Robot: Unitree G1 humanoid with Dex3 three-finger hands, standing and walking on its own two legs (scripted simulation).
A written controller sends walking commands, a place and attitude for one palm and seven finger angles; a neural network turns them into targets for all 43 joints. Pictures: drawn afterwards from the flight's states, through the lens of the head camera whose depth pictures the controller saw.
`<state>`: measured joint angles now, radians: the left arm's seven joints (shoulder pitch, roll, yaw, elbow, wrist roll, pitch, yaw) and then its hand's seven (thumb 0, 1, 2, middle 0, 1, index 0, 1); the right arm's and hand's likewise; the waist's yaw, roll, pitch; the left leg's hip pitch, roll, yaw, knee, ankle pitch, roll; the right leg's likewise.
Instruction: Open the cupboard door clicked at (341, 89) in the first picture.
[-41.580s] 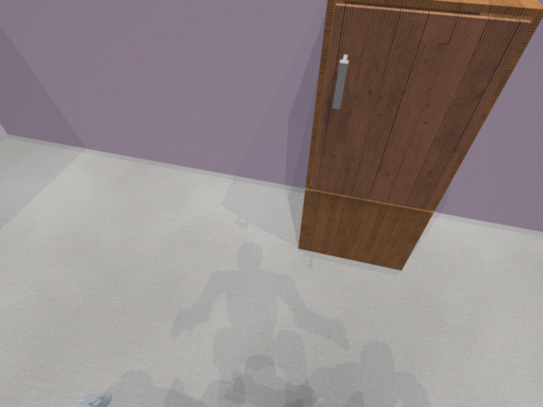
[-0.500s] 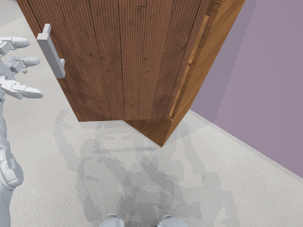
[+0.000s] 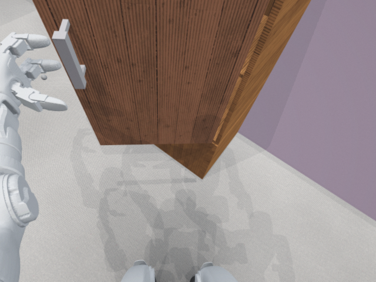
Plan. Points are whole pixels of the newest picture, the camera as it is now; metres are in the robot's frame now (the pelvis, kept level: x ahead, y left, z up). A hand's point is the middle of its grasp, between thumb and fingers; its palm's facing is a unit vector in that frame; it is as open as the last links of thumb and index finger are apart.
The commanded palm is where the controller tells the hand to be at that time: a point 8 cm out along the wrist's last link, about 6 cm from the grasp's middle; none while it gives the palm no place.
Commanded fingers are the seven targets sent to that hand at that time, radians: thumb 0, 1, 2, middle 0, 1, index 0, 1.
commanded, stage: move the hooked fingers beside the handle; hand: left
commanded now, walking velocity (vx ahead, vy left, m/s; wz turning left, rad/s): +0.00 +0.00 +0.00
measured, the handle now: (73, 56) +0.55 +0.20 +0.12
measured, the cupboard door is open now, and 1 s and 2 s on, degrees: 41 41 41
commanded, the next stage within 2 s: slide the fingers in behind the handle in 0.62 s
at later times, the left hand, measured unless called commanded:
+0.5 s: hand (33, 85) +0.47 +0.26 +0.12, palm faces +0.00 -1.00 +0.01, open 14.0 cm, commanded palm +0.46 +0.31 +0.11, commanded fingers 0.00 -0.50 0.30 -0.30 -1.20 -0.30 -1.20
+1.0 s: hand (48, 80) +0.49 +0.24 +0.11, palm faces -0.01 -1.00 +0.02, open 14.0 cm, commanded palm +0.47 +0.29 +0.11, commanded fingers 0.00 -0.50 0.30 -0.30 -1.20 -0.30 -1.20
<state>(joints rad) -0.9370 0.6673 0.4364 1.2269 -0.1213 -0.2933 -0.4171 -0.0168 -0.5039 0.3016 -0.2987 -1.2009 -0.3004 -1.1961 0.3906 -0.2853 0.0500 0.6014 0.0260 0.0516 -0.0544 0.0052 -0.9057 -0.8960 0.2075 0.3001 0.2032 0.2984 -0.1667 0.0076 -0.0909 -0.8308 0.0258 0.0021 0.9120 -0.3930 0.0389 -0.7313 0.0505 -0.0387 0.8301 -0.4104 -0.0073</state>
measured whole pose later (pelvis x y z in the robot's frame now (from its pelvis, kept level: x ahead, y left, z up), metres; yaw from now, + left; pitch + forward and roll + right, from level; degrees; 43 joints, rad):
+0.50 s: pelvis +0.00 +0.00 +0.00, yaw +0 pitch +16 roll -4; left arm -0.83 0.64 0.43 1.16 -0.17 -0.31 -0.45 -0.02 -0.50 0.30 -0.30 -1.20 -0.30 -1.20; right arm 0.41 -0.29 0.04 0.61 0.03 0.07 -0.06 0.01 -0.91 -0.90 0.21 0.30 0.20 0.30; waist -0.14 0.01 -0.10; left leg -0.79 0.03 0.00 0.90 -0.39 0.04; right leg -0.68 0.05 -0.04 0.81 -0.41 -0.01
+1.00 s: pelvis +0.00 +0.00 +0.00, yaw +0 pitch +17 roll -4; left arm -0.90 0.64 0.42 1.19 -0.15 -0.28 -0.41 -0.02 -0.50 0.30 -0.30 -1.20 -0.30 -1.20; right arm 0.44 -0.28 0.05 0.61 0.02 0.06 -0.05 0.01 -0.91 -0.90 0.21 0.30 0.20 0.30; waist -0.16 0.01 -0.10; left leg -0.82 0.03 0.00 0.91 -0.40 0.04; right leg -0.72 0.05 -0.03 0.82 -0.41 -0.01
